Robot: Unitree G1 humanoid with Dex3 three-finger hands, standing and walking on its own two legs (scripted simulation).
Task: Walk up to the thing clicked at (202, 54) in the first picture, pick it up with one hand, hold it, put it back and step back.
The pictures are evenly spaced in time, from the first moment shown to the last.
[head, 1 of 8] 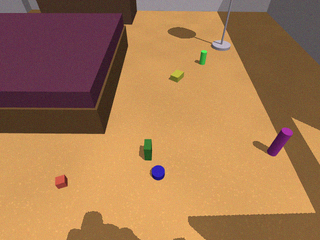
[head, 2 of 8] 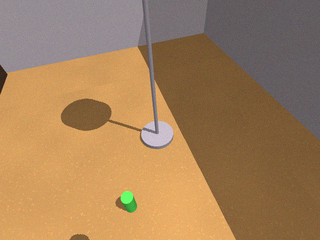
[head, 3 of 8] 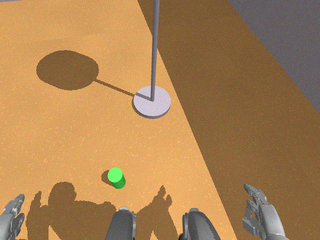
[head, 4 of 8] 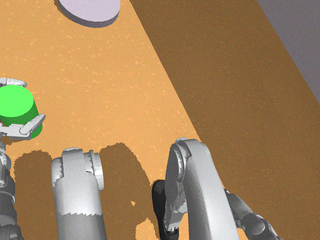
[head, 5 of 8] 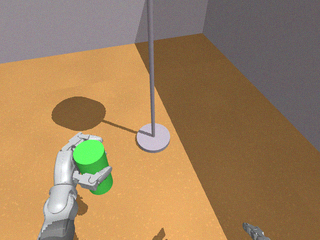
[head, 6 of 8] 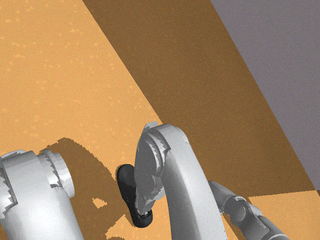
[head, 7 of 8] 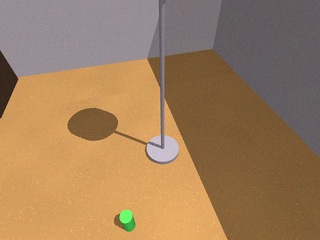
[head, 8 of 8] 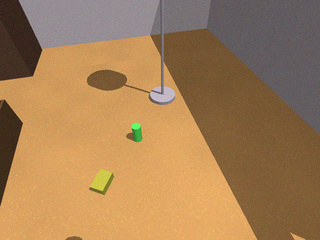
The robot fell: no
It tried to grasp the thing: yes
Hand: left
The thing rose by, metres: 0.67
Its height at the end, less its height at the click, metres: +0.00
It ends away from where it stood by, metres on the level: 0.02
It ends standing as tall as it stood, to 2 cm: yes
